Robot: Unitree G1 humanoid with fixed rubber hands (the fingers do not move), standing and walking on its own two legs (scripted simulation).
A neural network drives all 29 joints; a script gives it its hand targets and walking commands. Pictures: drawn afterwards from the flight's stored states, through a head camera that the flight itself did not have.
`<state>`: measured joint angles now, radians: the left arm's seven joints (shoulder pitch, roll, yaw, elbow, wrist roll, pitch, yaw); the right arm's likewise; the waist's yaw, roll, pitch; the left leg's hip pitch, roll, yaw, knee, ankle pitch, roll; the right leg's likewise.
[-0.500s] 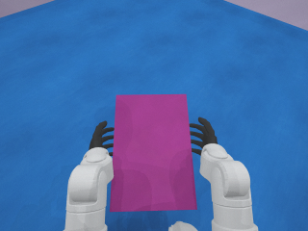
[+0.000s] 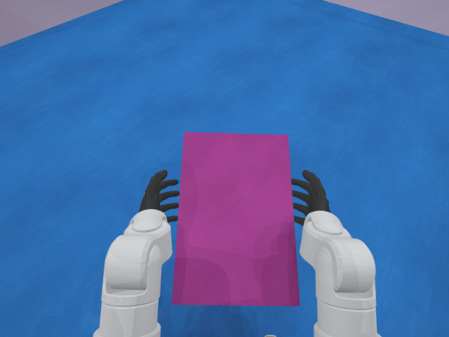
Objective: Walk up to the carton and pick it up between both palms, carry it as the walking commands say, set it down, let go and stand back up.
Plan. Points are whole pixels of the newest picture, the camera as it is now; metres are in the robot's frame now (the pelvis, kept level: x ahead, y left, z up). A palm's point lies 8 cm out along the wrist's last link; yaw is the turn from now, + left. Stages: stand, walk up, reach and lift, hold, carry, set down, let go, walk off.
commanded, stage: carry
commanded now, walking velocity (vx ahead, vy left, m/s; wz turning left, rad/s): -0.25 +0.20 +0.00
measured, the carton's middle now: (232, 221) +0.33 -0.04 +0.01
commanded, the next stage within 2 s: none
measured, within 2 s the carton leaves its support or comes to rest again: neither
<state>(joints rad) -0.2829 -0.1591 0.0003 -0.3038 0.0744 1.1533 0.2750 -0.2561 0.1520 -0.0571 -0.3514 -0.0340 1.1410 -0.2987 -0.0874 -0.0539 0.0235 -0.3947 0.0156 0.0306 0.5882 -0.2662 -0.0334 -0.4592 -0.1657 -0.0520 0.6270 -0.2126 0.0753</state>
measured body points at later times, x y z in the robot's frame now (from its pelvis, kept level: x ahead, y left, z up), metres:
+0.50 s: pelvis -0.21 +0.11 +0.01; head -0.18 +0.11 +0.46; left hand +0.09 +0.23 +0.07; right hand +0.07 -0.03 +0.07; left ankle -0.14 +0.26 -0.65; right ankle -0.17 -0.02 -0.72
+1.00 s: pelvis -0.44 +0.26 -0.01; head -0.40 +0.25 +0.44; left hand -0.15 +0.40 +0.06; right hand -0.13 +0.14 +0.05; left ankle -0.34 +0.36 -0.67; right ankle -0.39 +0.14 -0.72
